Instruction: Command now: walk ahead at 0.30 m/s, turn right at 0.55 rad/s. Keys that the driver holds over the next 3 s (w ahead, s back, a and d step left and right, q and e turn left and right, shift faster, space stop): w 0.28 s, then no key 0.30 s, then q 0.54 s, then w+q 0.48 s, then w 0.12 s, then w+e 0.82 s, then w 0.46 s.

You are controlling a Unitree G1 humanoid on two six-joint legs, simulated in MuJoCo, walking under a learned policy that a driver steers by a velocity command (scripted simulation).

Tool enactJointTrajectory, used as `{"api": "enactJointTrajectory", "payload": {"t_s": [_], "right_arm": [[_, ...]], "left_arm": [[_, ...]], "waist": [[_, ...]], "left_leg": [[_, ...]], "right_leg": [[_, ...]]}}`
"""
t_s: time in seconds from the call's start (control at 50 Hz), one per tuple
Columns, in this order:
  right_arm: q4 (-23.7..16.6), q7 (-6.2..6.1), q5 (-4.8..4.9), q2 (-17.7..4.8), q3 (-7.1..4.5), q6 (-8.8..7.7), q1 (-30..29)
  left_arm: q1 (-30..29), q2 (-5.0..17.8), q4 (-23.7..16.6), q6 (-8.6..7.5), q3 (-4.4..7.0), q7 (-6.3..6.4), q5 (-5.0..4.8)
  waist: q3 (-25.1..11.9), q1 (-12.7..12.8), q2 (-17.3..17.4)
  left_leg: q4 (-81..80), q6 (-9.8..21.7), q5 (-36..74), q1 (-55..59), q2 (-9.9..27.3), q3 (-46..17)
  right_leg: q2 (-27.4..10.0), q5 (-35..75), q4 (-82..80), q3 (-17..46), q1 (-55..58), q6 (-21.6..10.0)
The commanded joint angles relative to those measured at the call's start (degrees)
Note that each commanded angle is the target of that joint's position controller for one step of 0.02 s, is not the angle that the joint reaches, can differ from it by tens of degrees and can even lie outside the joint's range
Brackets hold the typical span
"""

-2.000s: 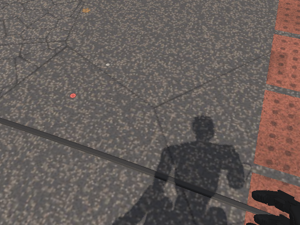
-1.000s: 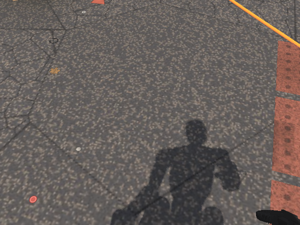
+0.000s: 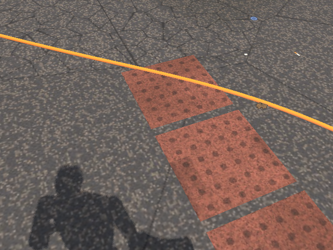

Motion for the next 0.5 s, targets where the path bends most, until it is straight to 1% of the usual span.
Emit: {"api": "enactJointTrajectory", "payload": {"t_s": [0.02, 0.04, 0.06, 0.08, 0.1, 0.14, 0.18, 0.22, 0.24, 0.26, 0.28, 0.32, 0.34, 0.36, 0.38, 0.4, 0.42, 0.44, 0.46, 0.48, 0.5], "right_arm": [[-3.8, -0.15, -2.33, -13.7, -3.58, -2.17, 0.6], [-4.7, -0.79, -0.92, -10.3, -2.79, -2.96, -2.7], [-4.6, -1.1, 0.04, -7.9, -2.18, -3.23, -3.2], [-4.1, -1.19, 0.55, -7.1, -1.86, -3.39, -1.4], [-3.3, -1.2, 0.62, -6.5, -1.55, -3.74, 1.1], [-1.9, -0.88, 0.35, -5.5, -1.2, -4.02, 6.0], [-1.0, -0.7, 0.27, -5.2, -1.02, -3.93, 9.6], [-0.4, -0.68, 0.58, -6.4, -1.07, -3.62, 11.0], [-0.3, -0.7, 0.77, -7.2, -1.19, -3.46, 11.2], [-0.2, -0.7, 0.94, -8.1, -1.34, -3.33, 11.5], [0.0, -0.59, 1.11, -8.8, -1.45, -3.22, 11.8], [0.9, -0.19, 1.53, -9.4, -1.61, -2.63, 13.2], [1.5, -0.03, 1.88, -9.7, -1.75, -2.25, 13.6], [1.7, 0.05, 2.17, -10.1, -1.89, -1.89, 13.0], [1.5, -0.01, 2.39, -10.2, -1.88, -1.75, 11.2], [1.4, 0.0, 2.37, -8.9, -1.55, -2.04, 10.8], [-0.3, 0.12, 0.78, -5.9, -0.46, -2.74, 10.1], [-1.9, 0.7, -1.16, 1.0, 2.01, -3.78, 15.6], [-0.3, 0.67, 0.87, -4.2, 0.44, -4.23, 15.1], [-1.1, 0.58, 2.3, -7.1, -0.52, -3.98, 10.4], [-1.2, 0.23, 2.19, -5.9, -0.36, -3.49, 7.6]], "left_arm": [[-4.1, 6.9, -7.2, -2.47, 1.83, -0.69, -0.43], [-2.1, 8.6, -5.6, -2.76, 2.35, -1.07, 0.03], [0.7, 7.7, -3.3, -2.73, 2.28, -1.3, 0.87], [2.1, 6.2, -2.1, -2.87, 1.9, -1.62, 1.47], [1.5, 5.2, -1.7, -3.19, 1.67, -1.86, 1.54], [-1.0, 3.4, -2.0, -3.93, 1.02, -2.04, 0.83], [-4.1, 2.6, -3.1, -4.57, 0.51, -2.17, 0.35], [-7.6, 1.5, -4.5, -5.13, -0.2, -2.68, 0.36], [-9.4, 0.8, -5.1, -5.42, -0.64, -3.05, 0.26], [-11.0, 0.1, -5.5, -5.72, -1.04, -3.44, 0.07], [-11.7, -0.1, -5.7, -5.96, -1.21, -3.81, -0.16], [-12.2, 0.2, -5.7, -6.27, -1.25, -4.29, -0.08], [-11.7, 0.5, -5.7, -6.45, -1.17, -4.44, -0.1], [-9.4, 1.4, -5.3, -6.61, -0.78, -4.5, -0.2], [-4.7, 2.7, -3.8, -6.64, -0.03, -4.3, -0.12], [1.8, 5.1, -1.6, -6.52, 1.07, -3.7, 0.3], [10.0, 8.4, 0.0, -6.09, 1.82, -2.91, 1.31], [12.2, 14.1, 0.4, -5.11, 2.35, -2.18, 2.1], [14.8, 11.1, 1.6, -4.56, 1.98, -2.38, 1.94], [11.0, 8.4, 1.7, -4.68, 0.93, -2.57, 1.67], [6.6, 5.9, 1.9, -4.9, 0.1, -2.64, 1.3]], "waist": [[6.9, 1.0, 15.2], [8.1, 2.5, 12.9], [6.4, 3.2, 11.3], [6.0, 2.6, 10.5], [6.5, 1.6, 9.7], [7.3, -0.4, 8.6], [7.5, -2.4, 9.1], [7.4, -3.6, 10.4], [7.6, -4.4, 11.0], [8.0, -5.2, 11.3], [8.3, -5.5, 11.5], [9.4, -6.0, 11.7], [9.3, -5.5, 12.3], [7.9, -3.6, 13.1], [5.1, -0.1, 12.4], [0.2, 3.1, 9.8], [-9.0, 6.3, 4.1], [-17.0, 3.7, -14.8], [-21.5, 6.3, -12.4], [-13.7, 5.8, -9.4], [-9.1, 4.2, -6.8]], "left_leg": [[-24.7, 13.2, -28.7, 5.0, 25.6, -37.1], [-24.7, 10.6, -24.7, 5.1, 21.9, -30.4], [-24.1, 7.9, -18.9, 6.7, 18.5, -24.2], [-24.4, 6.8, -15.4, 6.7, 16.3, -19.4], [-24.8, 6.4, -12.4, 6.6, 15.3, -15.8], [-25.1, 6.8, -8.0, 9.0, 14.2, -11.3], [-25.1, 7.6, -4.0, 12.9, 14.4, -9.3], [-25.3, 7.9, 0.4, 14.2, 14.5, -7.4], [-25.3, 7.9, 2.4, 13.2, 14.4, -6.1], [-25.2, 7.9, 4.1, 11.9, 14.4, -5.0], [-24.9, 8.0, 5.3, 10.8, 14.5, -4.1], [-22.3, 8.1, 11.5, 10.2, 14.5, -2.9], [-20.3, 7.9, 15.8, 10.7, 15.0, -3.3], [-17.7, 7.2, 21.7, 11.1, 15.6, -3.7], [-12.9, 5.9, 31.8, 11.2, 14.9, -2.6], [-4.4, 3.9, 39.3, 9.8, 12.0, 0.5], [8.4, 0.9, 26.7, 0.4, 9.2, 2.8], [27.8, -3.6, -12.4, -18.8, 1.6, 4.5], [37.2, -4.3, -17.8, -19.6, 1.5, -2.3], [40.6, -4.0, -15.6, -22.0, 3.9, -1.8], [38.9, -3.7, -11.8, -22.4, 5.5, -0.7]], "right_leg": [[-3.8, -7.9, 20.2, 3.7, -23.7, -0.4], [-4.4, -1.7, 23.2, 4.1, -22.6, -0.2], [-4.3, 1.6, 26.0, 2.5, -20.1, 0.8], [-4.0, 3.9, 28.6, 0.8, -18.4, 1.6], [-4.3, 6.0, 30.2, -0.1, -17.8, 2.0], [-5.0, 8.3, 30.1, -1.8, -19.2, 2.5], [-6.6, 10.2, 24.8, -3.0, -20.9, 3.1], [-8.9, 11.7, 16.6, -6.6, -18.5, 3.9], [-9.4, 12.0, 12.4, -8.3, -15.6, 4.2], [-9.5, 11.7, 8.5, -9.6, -12.4, 4.3], [-9.2, 10.4, 5.3, -10.8, -9.0, 4.1], [-7.8, 7.2, -0.1, -12.4, -3.6, 3.2], [-7.3, 6.3, -2.5, -12.5, -1.2, 2.3], [-6.7, 7.3, -5.3, -12.2, 2.8, 1.2], [-5.7, 11.4, -9.7, -12.3, 9.6, -0.5], [-5.7, 16.2, -12.7, -11.4, 19.7, -2.4], [-14.1, 30.5, -8.5, -3.5, 36.6, -4.7], [-30.8, 48.7, -6.1, 15.9, 53.8, -14.6], [-32.7, 43.5, -11.0, 21.4, 48.4, -18.4], [-29.2, 42.3, -12.0, 13.3, 41.8, -16.4], [-25.3, 40.2, -13.0, 7.8, 35.7, -14.1]]}}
